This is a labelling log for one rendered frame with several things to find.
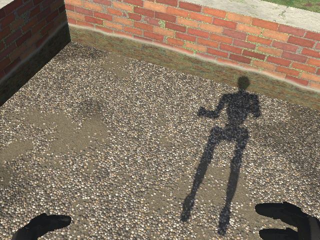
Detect right robot hand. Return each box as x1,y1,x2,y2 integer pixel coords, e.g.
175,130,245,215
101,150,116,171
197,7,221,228
255,201,320,240

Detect left robot hand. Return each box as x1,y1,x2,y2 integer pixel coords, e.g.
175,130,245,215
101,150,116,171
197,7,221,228
11,213,72,240

